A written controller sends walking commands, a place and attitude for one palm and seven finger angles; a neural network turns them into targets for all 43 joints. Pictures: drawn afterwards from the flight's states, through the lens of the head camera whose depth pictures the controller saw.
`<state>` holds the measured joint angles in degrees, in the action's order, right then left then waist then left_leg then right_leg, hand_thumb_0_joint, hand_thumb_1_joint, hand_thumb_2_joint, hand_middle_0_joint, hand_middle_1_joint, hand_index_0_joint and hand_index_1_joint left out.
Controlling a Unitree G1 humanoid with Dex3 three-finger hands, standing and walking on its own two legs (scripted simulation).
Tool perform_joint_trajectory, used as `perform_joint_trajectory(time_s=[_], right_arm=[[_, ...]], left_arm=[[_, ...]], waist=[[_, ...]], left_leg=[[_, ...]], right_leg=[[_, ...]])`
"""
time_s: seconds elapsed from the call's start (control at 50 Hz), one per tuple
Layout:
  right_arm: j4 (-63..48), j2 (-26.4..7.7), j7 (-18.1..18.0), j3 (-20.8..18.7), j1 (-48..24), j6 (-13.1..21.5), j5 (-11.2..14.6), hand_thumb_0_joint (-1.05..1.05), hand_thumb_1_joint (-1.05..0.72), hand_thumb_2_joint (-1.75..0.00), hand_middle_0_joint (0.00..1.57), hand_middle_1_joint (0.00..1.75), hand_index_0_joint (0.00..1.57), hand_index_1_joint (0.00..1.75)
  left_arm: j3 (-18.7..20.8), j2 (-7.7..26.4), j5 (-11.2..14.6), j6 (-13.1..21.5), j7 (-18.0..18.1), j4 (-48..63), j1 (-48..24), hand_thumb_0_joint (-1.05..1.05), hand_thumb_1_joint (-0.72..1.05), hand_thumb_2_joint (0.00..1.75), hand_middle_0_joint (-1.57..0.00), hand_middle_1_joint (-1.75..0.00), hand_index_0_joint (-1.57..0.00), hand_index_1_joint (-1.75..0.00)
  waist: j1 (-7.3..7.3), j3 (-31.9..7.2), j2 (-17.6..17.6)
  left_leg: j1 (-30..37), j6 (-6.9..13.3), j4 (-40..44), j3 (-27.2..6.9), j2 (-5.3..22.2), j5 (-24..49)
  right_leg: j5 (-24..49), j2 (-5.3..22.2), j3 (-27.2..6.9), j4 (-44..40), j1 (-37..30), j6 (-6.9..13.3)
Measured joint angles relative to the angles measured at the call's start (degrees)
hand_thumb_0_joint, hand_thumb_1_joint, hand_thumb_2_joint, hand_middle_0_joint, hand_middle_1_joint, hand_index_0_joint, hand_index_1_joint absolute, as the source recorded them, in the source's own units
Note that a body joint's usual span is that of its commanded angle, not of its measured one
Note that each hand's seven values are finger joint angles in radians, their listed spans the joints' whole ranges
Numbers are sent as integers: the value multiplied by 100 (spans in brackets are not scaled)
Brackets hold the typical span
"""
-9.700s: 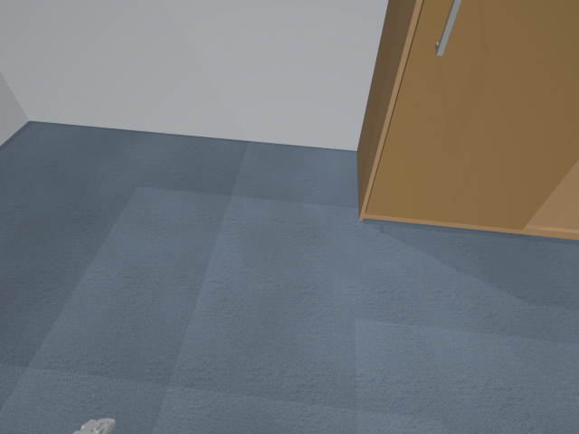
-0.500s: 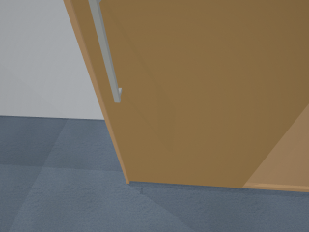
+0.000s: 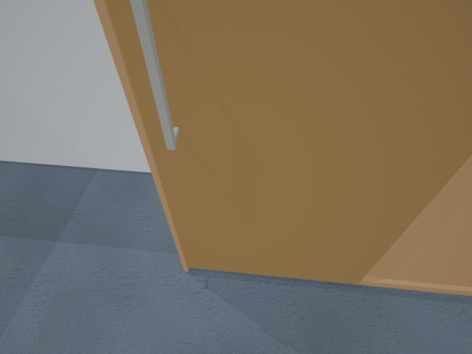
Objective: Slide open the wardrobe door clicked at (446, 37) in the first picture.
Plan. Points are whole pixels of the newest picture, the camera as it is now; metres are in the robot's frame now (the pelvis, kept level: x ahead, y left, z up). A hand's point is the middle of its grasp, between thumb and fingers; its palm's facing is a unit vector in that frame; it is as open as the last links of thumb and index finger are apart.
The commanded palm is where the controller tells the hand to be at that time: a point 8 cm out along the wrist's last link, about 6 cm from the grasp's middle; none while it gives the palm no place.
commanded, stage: look again from close up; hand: left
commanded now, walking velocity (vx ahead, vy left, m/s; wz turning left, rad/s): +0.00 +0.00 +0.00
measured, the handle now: (160, 78) +0.53 +0.18 +0.20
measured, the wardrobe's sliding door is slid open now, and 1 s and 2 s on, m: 0.00 0.00 0.00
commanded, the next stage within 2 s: shuffle to correct the standing spot in 0.32 s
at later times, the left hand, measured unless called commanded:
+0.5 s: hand out of the picture +0.02 +0.18 -0.17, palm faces +0.04 -0.97 -0.22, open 7.4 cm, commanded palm none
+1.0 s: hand out of the picture +0.06 +0.21 -0.18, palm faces +0.03 -0.98 -0.22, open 7.3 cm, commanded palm none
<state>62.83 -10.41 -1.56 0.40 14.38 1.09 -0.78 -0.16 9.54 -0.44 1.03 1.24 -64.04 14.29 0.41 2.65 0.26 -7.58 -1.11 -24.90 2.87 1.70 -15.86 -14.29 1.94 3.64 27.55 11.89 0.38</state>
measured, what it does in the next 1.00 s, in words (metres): stands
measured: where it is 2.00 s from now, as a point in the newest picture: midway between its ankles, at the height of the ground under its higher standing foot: outside the picture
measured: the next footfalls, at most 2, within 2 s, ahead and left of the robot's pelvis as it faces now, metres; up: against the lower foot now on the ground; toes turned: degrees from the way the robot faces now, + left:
none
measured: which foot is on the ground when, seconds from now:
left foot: down 0.00-1.00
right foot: down 0.00-1.00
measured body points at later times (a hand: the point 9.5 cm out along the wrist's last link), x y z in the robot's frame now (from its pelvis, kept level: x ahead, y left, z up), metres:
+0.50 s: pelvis -0.01 -0.01 +0.00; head +0.01 -0.01 +0.45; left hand +0.02 +0.23 -0.15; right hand +0.01 -0.24 -0.16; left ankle -0.03 +0.13 -0.74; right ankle +0.01 -0.11 -0.74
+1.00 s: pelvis +0.04 +0.03 +0.00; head +0.07 +0.02 +0.44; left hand +0.06 +0.26 -0.16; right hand +0.00 -0.17 -0.17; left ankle -0.03 +0.13 -0.74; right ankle +0.02 -0.09 -0.74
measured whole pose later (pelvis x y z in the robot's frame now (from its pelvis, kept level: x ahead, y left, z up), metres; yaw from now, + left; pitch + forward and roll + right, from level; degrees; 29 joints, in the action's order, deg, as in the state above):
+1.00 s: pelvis +0.04 +0.03 +0.00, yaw -1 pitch +0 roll +0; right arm 63.9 -5.5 -2.9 0.4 19.7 1.3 -0.5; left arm 1.8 8.5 -0.2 0.6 2.2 -62.8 14.3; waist -0.4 3.9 0.3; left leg -6.0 0.8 -26.6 5.3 0.1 -20.3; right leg -17.9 2.6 3.7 31.5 12.8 -0.2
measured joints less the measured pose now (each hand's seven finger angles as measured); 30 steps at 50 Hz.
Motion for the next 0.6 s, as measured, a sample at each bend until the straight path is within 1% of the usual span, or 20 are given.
perform_joint_trajectory(time_s=[0.18,0.48,0.54,0.6], right_arm=[[46,43,9,13,-33,-4,-5,1,-91,-90,20,30,20,30],[120,72,19,17,37,-23,-17,1,-91,-90,20,30,20,30],[101,71,34,11,118,-60,-35,1,-91,-90,20,30,20,30],[78,65,65,-9,256,-121,-55,1,-91,-90,20,30,20,30]], left_arm=[[24,62,1,5,-6,15,-60,1,91,90,-20,-29,-20,-30],[56,120,0,5,-10,68,-121,1,91,90,-20,-29,-20,-30],[73,89,-19,-16,-13,101,-67,1,91,90,-20,-29,-20,-30],[111,34,-38,-46,-26,155,46,1,91,90,-20,-29,-20,-30]], waist=[[6,6,-5],[1,11,-19],[13,-25,-15],[33,-89,15]], left_leg=[[5,-52,53,-41,50,53],[-7,-84,94,-84,71,119],[-70,-71,-31,-98,74,49],[-205,22,-315,-133,90,-148]], right_leg=[[47,-50,46,-72,-26,52],[96,-71,91,-122,-34,88],[45,-68,103,-47,-1,89],[-46,-72,144,40,27,78]])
